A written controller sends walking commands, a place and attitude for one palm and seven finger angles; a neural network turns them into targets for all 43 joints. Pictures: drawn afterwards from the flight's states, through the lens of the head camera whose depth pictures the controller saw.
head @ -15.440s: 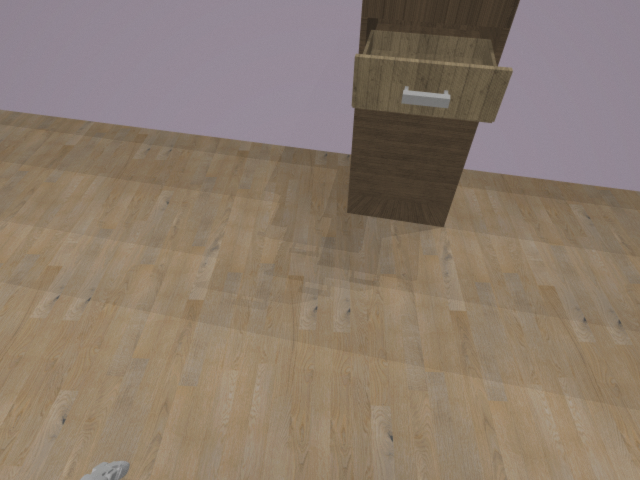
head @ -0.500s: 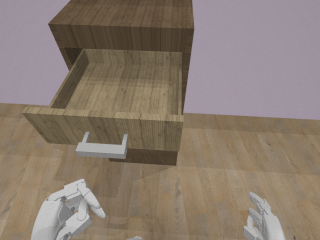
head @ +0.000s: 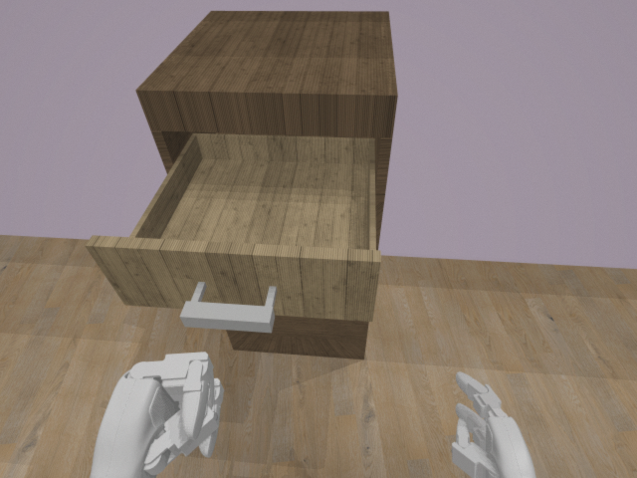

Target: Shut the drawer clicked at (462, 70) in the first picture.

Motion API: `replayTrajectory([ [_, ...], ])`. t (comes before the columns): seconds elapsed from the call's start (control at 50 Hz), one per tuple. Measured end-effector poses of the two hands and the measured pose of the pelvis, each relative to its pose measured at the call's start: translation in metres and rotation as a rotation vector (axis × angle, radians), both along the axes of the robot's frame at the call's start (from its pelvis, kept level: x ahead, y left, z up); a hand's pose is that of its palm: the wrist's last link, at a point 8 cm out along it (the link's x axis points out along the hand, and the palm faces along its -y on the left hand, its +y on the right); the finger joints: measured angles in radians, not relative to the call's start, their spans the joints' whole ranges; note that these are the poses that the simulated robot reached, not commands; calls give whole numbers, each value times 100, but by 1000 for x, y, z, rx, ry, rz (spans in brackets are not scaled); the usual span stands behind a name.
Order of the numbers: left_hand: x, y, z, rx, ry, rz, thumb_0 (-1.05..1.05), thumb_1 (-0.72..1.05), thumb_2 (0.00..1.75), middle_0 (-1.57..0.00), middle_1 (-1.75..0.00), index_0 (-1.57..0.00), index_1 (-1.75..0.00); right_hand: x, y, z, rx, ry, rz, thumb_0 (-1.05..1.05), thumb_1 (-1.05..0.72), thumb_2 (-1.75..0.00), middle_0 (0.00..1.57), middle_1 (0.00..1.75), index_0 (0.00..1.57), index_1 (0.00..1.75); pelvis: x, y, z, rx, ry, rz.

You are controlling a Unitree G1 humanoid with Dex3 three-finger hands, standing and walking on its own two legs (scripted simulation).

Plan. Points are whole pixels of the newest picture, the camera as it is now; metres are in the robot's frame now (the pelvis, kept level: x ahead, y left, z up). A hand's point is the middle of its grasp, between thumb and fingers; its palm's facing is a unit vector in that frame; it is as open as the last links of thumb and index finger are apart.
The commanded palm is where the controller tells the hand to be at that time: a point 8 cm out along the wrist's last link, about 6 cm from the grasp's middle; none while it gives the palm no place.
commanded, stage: raise the hand and make a fist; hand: left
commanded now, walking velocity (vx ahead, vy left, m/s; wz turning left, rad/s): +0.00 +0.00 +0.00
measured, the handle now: (232, 303) +0.34 +0.15 +0.04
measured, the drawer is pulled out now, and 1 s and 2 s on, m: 0.29 0.29 0.29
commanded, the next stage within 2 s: bring the fist close to the handle in 0.40 s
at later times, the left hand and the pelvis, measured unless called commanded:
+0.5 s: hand (213, 410) +0.16 +0.11 +0.13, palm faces -0.01 -1.00 -0.08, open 3.2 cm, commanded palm +0.12 +0.17 +0.14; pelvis +0.01 -0.03 +0.01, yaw +0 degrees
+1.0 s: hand (225, 407) +0.18 +0.11 +0.09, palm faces -0.04 -1.00 -0.04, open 3.3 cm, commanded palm +0.15 +0.17 +0.09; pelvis +0.00 -0.02 +0.00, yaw +0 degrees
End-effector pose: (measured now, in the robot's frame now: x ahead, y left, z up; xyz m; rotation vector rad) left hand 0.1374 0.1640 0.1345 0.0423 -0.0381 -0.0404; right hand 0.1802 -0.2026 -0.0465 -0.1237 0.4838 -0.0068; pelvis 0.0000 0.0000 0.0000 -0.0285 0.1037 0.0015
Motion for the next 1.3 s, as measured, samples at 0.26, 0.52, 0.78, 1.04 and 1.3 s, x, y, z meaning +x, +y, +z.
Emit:
replayTrajectory([
  [0.26,3,-4,-1,21,35,15,1,90,90,-140,-160,-140,-160,-10,-29,-1,-29,20,-47,2,-90,-90,20,30,20,30,2,-12,5,10,-11,-1],
  [0.52,4,0,1,38,32,35,1,90,90,-140,-160,-140,-160,2,-42,3,-22,-8,-45,2,-90,-90,20,30,20,30,7,-26,9,17,-14,5],
  [0.78,8,5,-23,19,57,33,1,90,90,-140,-160,-140,-160,4,-47,1,-48,1,-25,2,-90,-90,20,30,20,30,1,-30,7,16,3,15],
  [1.04,27,4,-47,0,63,3,1,90,90,-140,-160,-140,-160,-19,-48,-15,-67,75,-57,2,-90,-90,20,30,20,30,-4,-23,0,15,38,2],
  [1.3,49,-3,-73,-12,52,-17,1,90,90,-140,-160,-140,-160,-31,-42,-33,-83,137,-51,2,-90,-90,20,30,20,30,-10,-14,-14,10,92,-3],
])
